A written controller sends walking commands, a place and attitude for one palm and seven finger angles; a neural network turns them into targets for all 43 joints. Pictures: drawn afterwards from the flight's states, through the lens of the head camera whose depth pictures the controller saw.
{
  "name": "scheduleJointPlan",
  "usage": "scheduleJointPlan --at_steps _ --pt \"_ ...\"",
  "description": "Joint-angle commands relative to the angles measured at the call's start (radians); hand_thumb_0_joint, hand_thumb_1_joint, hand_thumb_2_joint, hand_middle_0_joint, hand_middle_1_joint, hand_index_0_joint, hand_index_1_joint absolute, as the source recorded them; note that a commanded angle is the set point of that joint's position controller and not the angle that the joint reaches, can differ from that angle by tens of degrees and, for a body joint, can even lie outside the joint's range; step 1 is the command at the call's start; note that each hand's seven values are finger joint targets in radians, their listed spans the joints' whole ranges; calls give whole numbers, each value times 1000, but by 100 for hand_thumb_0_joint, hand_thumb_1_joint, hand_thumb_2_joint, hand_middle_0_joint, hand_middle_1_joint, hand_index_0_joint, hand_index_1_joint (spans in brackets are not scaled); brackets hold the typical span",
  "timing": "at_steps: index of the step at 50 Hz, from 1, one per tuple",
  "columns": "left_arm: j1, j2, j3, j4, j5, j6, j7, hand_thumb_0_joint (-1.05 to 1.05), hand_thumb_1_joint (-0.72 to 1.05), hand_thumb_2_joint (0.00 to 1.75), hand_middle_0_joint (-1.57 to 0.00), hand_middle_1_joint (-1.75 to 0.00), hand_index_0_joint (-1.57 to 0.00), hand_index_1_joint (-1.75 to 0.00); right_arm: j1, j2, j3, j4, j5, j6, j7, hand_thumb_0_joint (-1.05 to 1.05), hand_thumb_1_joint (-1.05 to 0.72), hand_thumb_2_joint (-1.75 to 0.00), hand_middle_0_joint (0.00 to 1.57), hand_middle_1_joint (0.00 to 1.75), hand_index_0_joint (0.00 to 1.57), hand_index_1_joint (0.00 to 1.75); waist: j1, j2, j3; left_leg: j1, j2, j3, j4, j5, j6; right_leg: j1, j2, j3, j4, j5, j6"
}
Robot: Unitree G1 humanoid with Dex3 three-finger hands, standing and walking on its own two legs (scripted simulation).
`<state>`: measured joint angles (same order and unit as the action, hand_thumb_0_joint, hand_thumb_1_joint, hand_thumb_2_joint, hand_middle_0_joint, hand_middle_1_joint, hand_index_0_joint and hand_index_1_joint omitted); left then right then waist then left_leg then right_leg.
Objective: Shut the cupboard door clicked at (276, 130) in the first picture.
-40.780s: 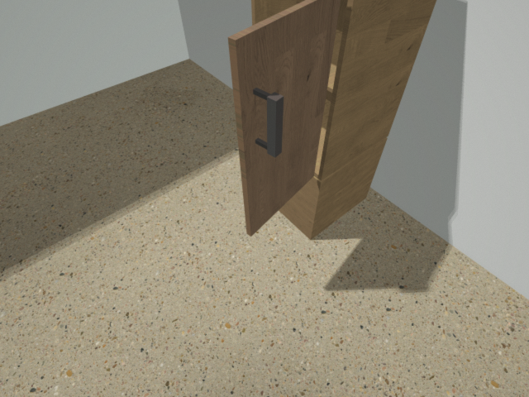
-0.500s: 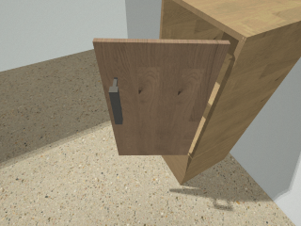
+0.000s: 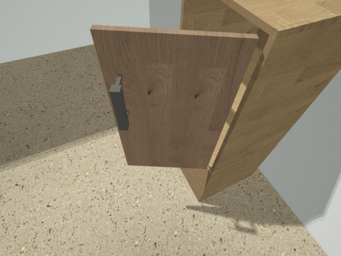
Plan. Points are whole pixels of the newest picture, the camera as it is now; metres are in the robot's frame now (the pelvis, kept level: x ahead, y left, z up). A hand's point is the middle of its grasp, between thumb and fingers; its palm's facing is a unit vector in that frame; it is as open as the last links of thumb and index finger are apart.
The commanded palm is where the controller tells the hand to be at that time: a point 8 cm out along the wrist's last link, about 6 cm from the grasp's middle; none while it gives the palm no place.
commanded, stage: come to a stop and stand still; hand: left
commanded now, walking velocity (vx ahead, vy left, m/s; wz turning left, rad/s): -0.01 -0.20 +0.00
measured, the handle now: (121, 103) +0.46 +0.16 +0.08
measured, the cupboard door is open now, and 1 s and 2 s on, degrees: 62 62 62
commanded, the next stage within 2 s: look again from close up in 0.94 s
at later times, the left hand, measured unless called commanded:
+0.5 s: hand out of the picture -0.02 +0.18 -0.17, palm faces +0.01 -0.98 -0.18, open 7.4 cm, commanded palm none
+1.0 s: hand out of the picture -0.04 +0.18 -0.17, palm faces +0.02 -0.99 -0.15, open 7.4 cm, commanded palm none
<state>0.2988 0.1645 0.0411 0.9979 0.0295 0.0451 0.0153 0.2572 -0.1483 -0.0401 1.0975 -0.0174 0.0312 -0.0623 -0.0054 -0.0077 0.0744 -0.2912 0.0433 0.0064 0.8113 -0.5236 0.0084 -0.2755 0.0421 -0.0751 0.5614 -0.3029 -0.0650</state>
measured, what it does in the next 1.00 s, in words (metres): steps on the spot: left foot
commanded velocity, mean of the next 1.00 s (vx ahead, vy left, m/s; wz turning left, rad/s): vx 0.01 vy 0.01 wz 0.00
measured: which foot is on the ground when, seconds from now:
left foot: up 0.00-0.14, down 0.16-1.00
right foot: down 0.00-1.00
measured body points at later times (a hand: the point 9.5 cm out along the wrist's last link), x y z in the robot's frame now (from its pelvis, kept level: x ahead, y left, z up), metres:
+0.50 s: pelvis -0.01 +0.02 +0.01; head -0.01 +0.02 +0.46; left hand -0.02 +0.23 -0.16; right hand +0.02 -0.22 -0.15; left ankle -0.03 +0.07 -0.73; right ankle +0.00 -0.09 -0.73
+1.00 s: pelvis -0.03 +0.03 +0.01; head -0.04 +0.04 +0.46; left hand -0.04 +0.24 -0.15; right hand -0.05 -0.18 -0.15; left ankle -0.03 +0.07 -0.73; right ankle +0.00 -0.09 -0.73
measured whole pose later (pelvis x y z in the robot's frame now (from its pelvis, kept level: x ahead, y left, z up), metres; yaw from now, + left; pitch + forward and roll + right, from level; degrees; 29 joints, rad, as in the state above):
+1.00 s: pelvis -0.03 +0.03 +0.01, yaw +0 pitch -2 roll +0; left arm 0.33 0.12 -0.02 1.10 0.01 -0.01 0.04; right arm 0.34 -0.13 0.02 1.13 -0.01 -0.02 -0.02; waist -0.01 -0.01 0.01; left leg -0.15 -0.08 0.11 0.40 -0.23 0.11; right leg -0.21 -0.02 -0.06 0.44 -0.20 0.00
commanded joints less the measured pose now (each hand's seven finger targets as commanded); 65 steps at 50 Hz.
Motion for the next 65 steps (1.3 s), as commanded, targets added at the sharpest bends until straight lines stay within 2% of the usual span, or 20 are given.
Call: scheduleJointPlan --at_steps 1,4,6,7,8,9,11,14,15,16,17,18,20,21,22,25,28,43,49,65 --pt "68 128 32 -56 9 -7 18 0 90 90 -20 -30 -20 -30 2 -55 -10 -68 4 -18 -1 0 -90 -90 20 30 20 30 23 -98 -82 -120 -8 56 166 -68 0 103 -275 253 -217 484 -215" --pt "76 120 24 -45 2 -22 20 0 90 90 -20 -30 -20 -30 35 -28 6 -67 2 -29 10 0 -90 -90 20 30 20 30 8 -54 -96 -14 -10 62 -73 59 0 62 -258 269 -218 359 -173" --pt "57 98 10 -27 -13 -35 19 0 90 90 -20 -30 -20 -30 101 0 20 -29 4 -40 17 0 -90 -90 20 30 20 30 -20 -14 -90 178 -15 59 -360 244 4 -24 -204 224 -201 151 -95" --pt "60 66 3 -25 -18 -39 16 0 90 90 -20 -30 -20 -30 107 -30 20 -22 3 -50 17 0 -90 -90 20 30 20 30 -17 57 -45 209 45 -23 -451 259 27 -82 -154 195 -165 38 -42" --pt "77 33 -7 -26 -21 -44 10 0 90 90 -20 -30 -20 -30 95 -80 16 -30 -7 -58 19 0 -90 -90 20 30 20 30 1 177 -31 144 177 -191 -499 291 83 -79 -88 139 -126 -5 10" --pt "61 36 -10 -22 -17 -45 10 0 90 90 -20 -30 -20 -30 66 -109 16 -44 -10 -56 16 0 -90 -90 20 30 20 30 6 180 -14 60 242 -260 -539 310 130 -9 -66 77 -96 -12 37" --pt "48 31 -19 7 -11 -43 11 0 90 90 -20 -30 -20 -30 16 -86 24 -41 -4 -61 8 0 -90 -90 20 30 20 30 28 202 55 -8 201 -207 -550 401 125 59 -78 70 -83 19 39" --pt "87 31 -34 58 -17 -51 10 0 90 90 -20 -30 -20 -30 13 -75 32 -35 4 -67 7 0 -90 -90 20 30 20 30 34 94 6 38 121 -108 -510 376 75 124 -114 103 -174 136 36" --pt "184 88 -33 110 -5 -60 57 0 90 90 -20 -30 -20 -30 -84 -146 16 -92 18 -61 17 0 -90 -90 20 30 20 30 68 174 35 67 88 -3 -304 447 22 16 -177 156 -189 369 56" --pt "171 110 -29 101 0 -85 52 0 90 90 -20 -30 -20 -30 -40 -97 38 -110 16 -55 20 0 -90 -90 20 30 20 30 18 91 -18 39 47 -5 -257 448 1 88 -222 185 -163 670 32" --pt "132 97 -34 82 -8 -89 47 0 90 90 -20 -30 -20 -30 75 -65 32 -93 11 -58 21 0 -90 -90 20 30 20 30 -32 -4 -155 94 40 -17 -303 303 0 139 -237 193 -120 620 -1" --pt "100 85 -40 67 -9 -89 40 0 90 90 -20 -30 -20 -30 106 -82 27 -84 9 -61 20 0 -90 -90 20 30 20 30 -33 -61 -200 109 44 -29 -321 336 7 163 -219 165 -101 585 -9" --pt "73 65 -43 51 -10 -81 31 0 90 90 -20 -30 -20 -30 92 -98 21 -81 8 -61 19 0 -90 -90 20 30 20 30 -25 -32 -127 99 65 -56 -370 405 25 106 -182 137 -100 409 0" --pt "68 64 -45 51 -8 -76 30 0 90 90 -20 -30 -20 -30 82 -93 26 -80 6 -63 19 0 -90 -90 20 30 20 30 -15 38 -77 78 70 -60 -392 434 29 78 -166 131 -107 330 -1" --pt "69 60 -44 52 -9 -72 28 0 90 90 -20 -30 -20 -30 72 -95 30 -84 3 -64 19 0 -90 -90 20 30 20 30 -9 52 -44 59 75 -78 -411 458 35 68 -152 126 -104 271 0" --pt "73 51 -46 53 -11 -68 26 0 90 90 -20 -30 -20 -30 65 -105 31 -92 4 -65 23 0 -90 -90 20 30 20 30 1 -21 6 17 75 -97 -460 356 45 59 -140 123 -134 150 8" --pt "70 54 -45 52 -14 -69 26 0 90 90 -20 -30 -20 -30 72 -104 36 -82 3 -67 28 0 -90 -90 20 30 20 30 4 -8 15 6 67 -105 -502 290 44 68 -142 125 -150 111 8" --pt "83 48 -47 64 -17 -70 30 0 90 90 -20 -30 -20 -30 121 -87 45 -17 7 -74 33 0 -90 -90 20 30 20 30 8 -11 -1 29 62 -96 -550 271 41 96 -154 121 -167 141 11" --pt "96 36 -51 80 -16 -68 31 0 90 90 -20 -30 -20 -30 125 -78 44 2 8 -70 32 0 -90 -90 20 30 20 30 8 -3 36 16 64 -97 -569 214 41 73 -151 122 -180 116 15" --pt "123 11 -54 102 -12 -65 32 0 90 90 -20 -30 -20 -30 128 -71 40 16 10 -72 27 0 -90 -90 20 30 20 30 8 9 21 56 77 -100 -584 260 39 68 -148 113 -171 161 27"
